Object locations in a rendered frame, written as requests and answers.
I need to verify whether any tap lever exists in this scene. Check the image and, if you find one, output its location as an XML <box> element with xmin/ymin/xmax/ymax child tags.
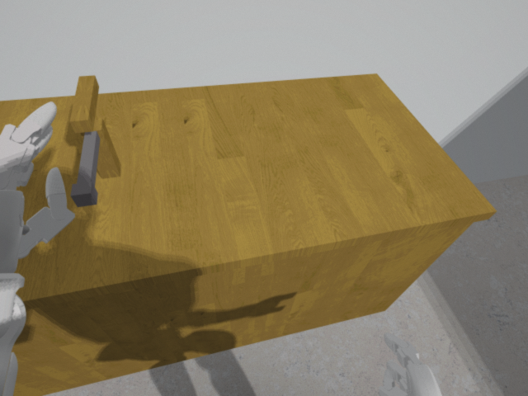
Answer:
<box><xmin>70</xmin><ymin>131</ymin><xmax>100</xmax><ymax>207</ymax></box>

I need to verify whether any counter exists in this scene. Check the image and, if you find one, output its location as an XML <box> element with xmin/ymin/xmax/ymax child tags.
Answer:
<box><xmin>0</xmin><ymin>73</ymin><xmax>497</xmax><ymax>396</ymax></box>

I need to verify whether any robot left hand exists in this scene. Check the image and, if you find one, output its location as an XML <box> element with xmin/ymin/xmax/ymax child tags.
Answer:
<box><xmin>0</xmin><ymin>101</ymin><xmax>75</xmax><ymax>273</ymax></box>

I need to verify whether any robot right hand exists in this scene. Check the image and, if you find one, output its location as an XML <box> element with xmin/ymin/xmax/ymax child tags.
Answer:
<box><xmin>379</xmin><ymin>332</ymin><xmax>442</xmax><ymax>396</ymax></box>

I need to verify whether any left robot forearm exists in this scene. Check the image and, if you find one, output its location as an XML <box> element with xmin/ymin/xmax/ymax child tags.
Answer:
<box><xmin>0</xmin><ymin>273</ymin><xmax>26</xmax><ymax>396</ymax></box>

